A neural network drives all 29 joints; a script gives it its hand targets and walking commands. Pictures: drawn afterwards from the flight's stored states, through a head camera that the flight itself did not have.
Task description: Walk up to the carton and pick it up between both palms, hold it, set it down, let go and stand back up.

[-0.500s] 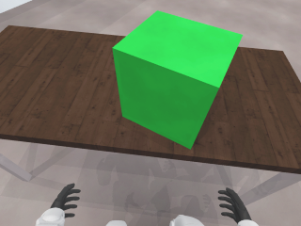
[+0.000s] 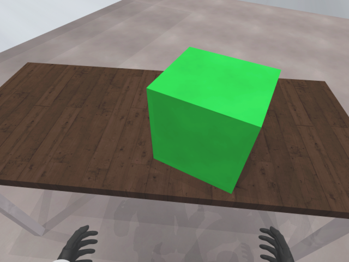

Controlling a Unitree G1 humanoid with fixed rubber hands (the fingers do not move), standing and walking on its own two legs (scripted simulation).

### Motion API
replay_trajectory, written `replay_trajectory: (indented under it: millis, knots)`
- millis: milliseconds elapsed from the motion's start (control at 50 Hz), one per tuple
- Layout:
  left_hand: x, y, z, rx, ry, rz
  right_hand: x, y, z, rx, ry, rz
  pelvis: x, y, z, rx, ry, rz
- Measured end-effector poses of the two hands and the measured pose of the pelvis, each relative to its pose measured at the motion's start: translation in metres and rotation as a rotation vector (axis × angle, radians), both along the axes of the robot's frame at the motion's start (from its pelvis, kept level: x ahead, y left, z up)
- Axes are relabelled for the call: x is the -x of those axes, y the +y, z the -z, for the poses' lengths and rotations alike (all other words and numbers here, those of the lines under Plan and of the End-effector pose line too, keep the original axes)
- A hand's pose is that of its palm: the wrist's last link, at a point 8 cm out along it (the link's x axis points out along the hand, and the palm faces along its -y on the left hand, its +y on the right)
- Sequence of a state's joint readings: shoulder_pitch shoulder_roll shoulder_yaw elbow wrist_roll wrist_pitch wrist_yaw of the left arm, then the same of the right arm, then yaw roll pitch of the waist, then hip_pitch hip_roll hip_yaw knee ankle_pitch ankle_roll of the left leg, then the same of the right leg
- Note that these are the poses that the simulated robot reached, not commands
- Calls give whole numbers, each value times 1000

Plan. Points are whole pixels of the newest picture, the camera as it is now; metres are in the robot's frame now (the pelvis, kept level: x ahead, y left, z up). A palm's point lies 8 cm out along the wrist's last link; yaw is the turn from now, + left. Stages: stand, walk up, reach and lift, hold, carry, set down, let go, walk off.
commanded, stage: reach and lift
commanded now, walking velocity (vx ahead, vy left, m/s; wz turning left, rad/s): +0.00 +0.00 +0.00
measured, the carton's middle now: (210, 119) +0.48 -0.05 +0.06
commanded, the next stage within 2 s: none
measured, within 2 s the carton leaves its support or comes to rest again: neither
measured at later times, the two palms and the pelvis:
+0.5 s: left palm (60, 232) +0.18 +0.29 -0.03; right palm (280, 258) +0.16 -0.19 -0.03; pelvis +0.02 +0.03 +0.00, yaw -1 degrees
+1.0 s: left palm (45, 227) +0.18 +0.30 +0.01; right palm (272, 246) +0.17 -0.16 +0.01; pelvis +0.03 +0.05 +0.00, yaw +1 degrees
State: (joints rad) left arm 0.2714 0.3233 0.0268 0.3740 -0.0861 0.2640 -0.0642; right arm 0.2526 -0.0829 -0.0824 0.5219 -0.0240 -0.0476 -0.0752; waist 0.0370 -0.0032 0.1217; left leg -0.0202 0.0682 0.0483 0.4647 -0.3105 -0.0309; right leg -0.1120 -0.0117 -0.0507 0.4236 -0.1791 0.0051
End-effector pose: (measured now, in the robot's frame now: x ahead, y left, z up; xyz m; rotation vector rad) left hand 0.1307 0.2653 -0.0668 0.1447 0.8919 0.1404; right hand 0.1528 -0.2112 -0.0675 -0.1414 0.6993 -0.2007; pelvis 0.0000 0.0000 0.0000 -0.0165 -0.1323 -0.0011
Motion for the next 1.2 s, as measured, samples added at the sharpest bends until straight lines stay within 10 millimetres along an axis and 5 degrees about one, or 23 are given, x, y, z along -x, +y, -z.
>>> replay_trajectory:
  millis: [540, 1200]
  knots:
    - [-50, 23, -42, 84, -251, 137, -9, 23, -43, -29, -185, 186, -26, 35, -3, 26, -2, 29]
    - [-55, 44, -91, 125, -468, 245, -27, 56, -85, -42, -282, 301, -23, 52, 3, 42, 19, -23]
